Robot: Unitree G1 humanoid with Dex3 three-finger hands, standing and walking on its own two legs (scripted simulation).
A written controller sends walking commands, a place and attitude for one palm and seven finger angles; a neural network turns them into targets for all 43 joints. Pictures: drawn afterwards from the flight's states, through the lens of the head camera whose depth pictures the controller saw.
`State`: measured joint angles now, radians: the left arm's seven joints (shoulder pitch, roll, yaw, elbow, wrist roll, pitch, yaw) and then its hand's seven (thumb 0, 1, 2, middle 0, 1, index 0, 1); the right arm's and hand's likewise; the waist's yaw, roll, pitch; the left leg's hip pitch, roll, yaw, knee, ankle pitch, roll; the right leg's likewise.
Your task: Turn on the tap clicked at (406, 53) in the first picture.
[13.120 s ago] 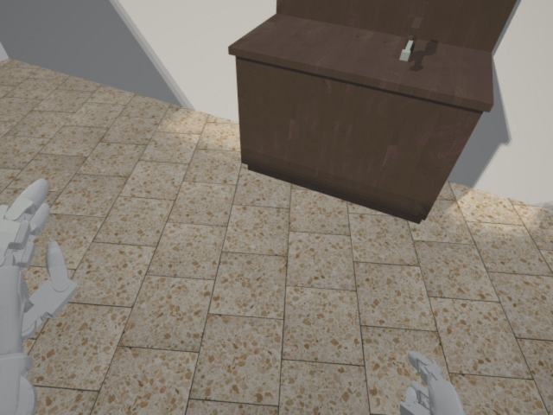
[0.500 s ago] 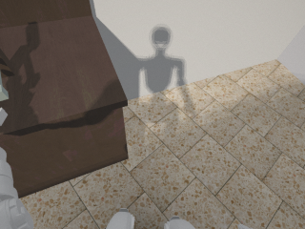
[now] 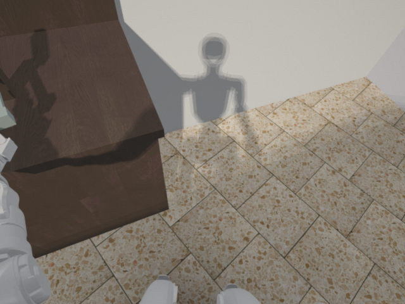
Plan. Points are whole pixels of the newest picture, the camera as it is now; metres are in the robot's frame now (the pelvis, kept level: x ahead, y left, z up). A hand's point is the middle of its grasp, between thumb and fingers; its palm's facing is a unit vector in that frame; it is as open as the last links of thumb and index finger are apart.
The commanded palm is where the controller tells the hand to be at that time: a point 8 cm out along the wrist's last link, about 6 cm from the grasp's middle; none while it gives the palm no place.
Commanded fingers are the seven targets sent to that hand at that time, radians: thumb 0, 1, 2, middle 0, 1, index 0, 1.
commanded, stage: push the lever round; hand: left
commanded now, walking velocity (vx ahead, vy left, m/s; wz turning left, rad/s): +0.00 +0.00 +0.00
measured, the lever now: (2, 118) +0.43 +0.40 +0.08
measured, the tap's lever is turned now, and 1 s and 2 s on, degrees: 11 29 58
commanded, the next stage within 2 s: none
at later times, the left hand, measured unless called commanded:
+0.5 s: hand (38, 132) +0.41 +0.33 +0.07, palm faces +0.72 -0.70 -0.06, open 7.8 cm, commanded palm +0.36 +0.35 +0.07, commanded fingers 0.00 0.90 0.90 -0.15 -0.15 -0.15 -0.15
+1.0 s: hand (61, 121) +0.45 +0.30 +0.07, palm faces +0.79 -0.61 -0.08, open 7.8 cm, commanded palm +0.40 +0.32 +0.07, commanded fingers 0.00 0.90 0.90 -0.15 -0.15 -0.15 -0.15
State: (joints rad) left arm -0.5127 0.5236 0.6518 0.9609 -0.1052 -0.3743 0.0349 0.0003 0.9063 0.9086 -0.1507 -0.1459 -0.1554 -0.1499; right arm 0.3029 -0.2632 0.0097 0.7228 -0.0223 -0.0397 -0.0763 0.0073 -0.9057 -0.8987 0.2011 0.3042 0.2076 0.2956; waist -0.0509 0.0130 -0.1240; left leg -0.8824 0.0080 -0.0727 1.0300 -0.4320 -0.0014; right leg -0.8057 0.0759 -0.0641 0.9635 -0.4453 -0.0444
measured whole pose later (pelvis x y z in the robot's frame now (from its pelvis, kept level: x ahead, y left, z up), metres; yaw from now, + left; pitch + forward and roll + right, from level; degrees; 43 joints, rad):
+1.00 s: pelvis +0.01 +0.00 +0.01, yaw +1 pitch +17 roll -2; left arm -0.67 0.33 0.55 1.02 0.08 -0.34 0.58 0.02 0.90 0.90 -0.15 -0.15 -0.16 -0.15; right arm 0.30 -0.23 -0.01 0.77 -0.09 0.00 -0.03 0.01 -0.91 -0.90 0.20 0.30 0.21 0.30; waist -0.10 0.02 -0.16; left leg -0.87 -0.01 -0.07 0.99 -0.42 0.00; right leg -0.79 0.06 -0.06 0.94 -0.45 -0.04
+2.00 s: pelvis +0.03 +0.00 +0.00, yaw +1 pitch +22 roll -3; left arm -0.92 0.36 0.61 1.22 0.20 -0.26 0.85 0.02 0.89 0.89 -0.15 -0.15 -0.11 -0.13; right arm 0.37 -0.22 -0.03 0.81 -0.14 -0.01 0.07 0.00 -0.91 -0.90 0.20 0.30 0.21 0.30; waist -0.16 0.04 -0.19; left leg -0.94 0.01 -0.09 0.99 -0.43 -0.01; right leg -0.86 0.07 -0.08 0.92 -0.45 -0.05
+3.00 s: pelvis +0.03 +0.00 +0.01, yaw +1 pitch +22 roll -3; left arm -0.99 0.40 0.63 1.26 0.20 -0.21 0.83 0.01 0.90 0.90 -0.15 -0.15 -0.16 -0.15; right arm 0.40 -0.24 -0.02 0.80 -0.14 -0.02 0.09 0.00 -0.91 -0.90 0.20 0.30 0.21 0.30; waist -0.18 0.05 -0.19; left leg -0.90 0.01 -0.09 0.95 -0.43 -0.01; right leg -0.81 0.08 -0.07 0.86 -0.44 -0.05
